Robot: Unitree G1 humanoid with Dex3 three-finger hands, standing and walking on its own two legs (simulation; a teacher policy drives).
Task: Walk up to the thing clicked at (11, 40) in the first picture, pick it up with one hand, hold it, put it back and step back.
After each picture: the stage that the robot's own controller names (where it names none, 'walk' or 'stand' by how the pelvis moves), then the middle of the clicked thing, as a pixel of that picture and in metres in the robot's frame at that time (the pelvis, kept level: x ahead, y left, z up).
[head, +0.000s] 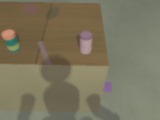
stand; (11, 41) +0.69 +0.41 -0.09
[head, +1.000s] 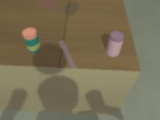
walk; (32, 40) +0.62 +0.26 -0.06
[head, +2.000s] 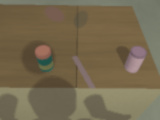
walk; (44, 59) +0.51 +0.19 -0.06
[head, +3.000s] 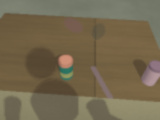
stand; (66, 67) +0.51 +0.10 -0.09
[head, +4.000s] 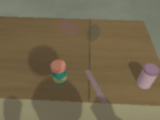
stand; (59, 72) +0.48 +0.12 -0.10
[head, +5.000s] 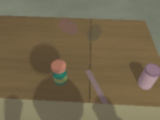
stand; (59, 72) +0.48 +0.12 -0.10
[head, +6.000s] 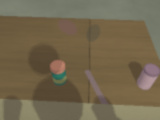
stand; (58, 73) +0.48 +0.13 -0.10
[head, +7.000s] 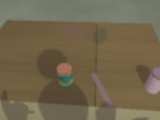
rise first; (65, 76) +0.47 +0.12 -0.09
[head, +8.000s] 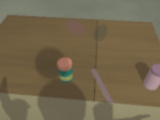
go down; (65, 70) +0.49 +0.11 -0.09
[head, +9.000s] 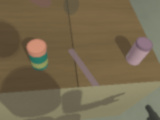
go down; (38, 55) +0.48 +0.12 -0.03
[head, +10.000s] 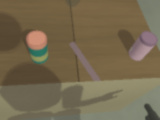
close in; (38, 48) +0.49 +0.12 -0.02
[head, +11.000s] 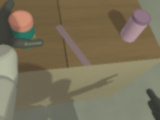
close; (24, 31) +0.52 +0.11 +0.02
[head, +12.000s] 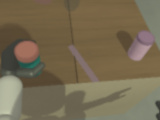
lift; (29, 60) +0.42 +0.14 +0.04
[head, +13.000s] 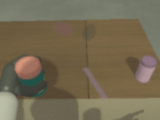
hold; (32, 77) +0.32 +0.16 +0.12
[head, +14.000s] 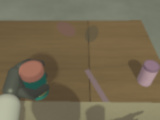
hold; (35, 81) +0.32 +0.16 +0.10
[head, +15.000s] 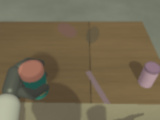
hold; (35, 80) +0.32 +0.16 +0.10
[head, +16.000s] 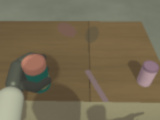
crouch; (37, 74) +0.33 +0.15 +0.11
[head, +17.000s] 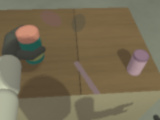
crouch; (31, 45) +0.45 +0.15 +0.11
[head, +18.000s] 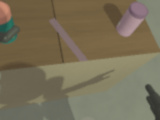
lower; (2, 24) +0.53 +0.15 +0.03
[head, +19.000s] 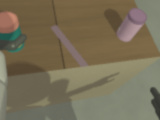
lower; (10, 33) +0.51 +0.14 +0.02
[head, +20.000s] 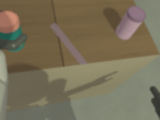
lower; (10, 32) +0.51 +0.14 +0.02
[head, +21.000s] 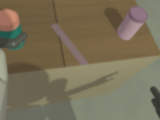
lower; (10, 31) +0.52 +0.14 +0.02
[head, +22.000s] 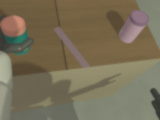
open; (17, 36) +0.50 +0.13 +0.02
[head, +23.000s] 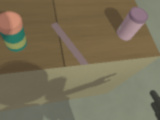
rise; (13, 33) +0.50 +0.14 +0.02
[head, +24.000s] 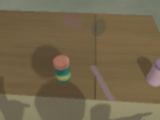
sink last; (62, 69) +0.47 +0.12 -0.05
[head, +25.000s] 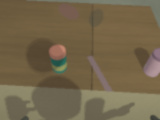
stand; (58, 59) +0.49 +0.12 -0.03
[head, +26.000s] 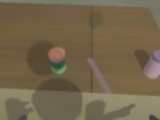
stand; (58, 62) +0.48 +0.12 -0.03
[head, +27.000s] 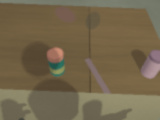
stand; (56, 62) +0.48 +0.12 -0.03
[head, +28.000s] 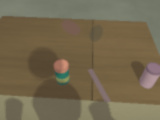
stand; (62, 72) +0.49 +0.12 -0.10
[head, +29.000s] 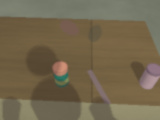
stand; (61, 74) +0.47 +0.12 -0.10
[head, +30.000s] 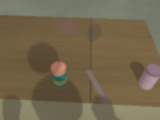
stand; (59, 74) +0.47 +0.12 -0.10
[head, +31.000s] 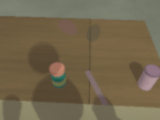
walk; (58, 75) +0.46 +0.13 -0.10
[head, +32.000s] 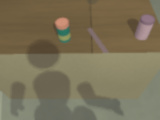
walk; (63, 30) +0.68 +0.13 -0.08
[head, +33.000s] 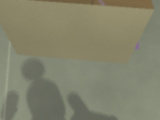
walk; out of the picture +1.06 +0.07 -0.07
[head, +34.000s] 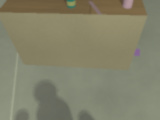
stand; out of the picture +1.12 +0.11 -0.08
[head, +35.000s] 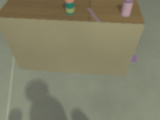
stand; (69, 5) +1.08 +0.11 -0.10
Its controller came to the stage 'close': yes
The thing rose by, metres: 0.19
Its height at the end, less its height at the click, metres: +0.00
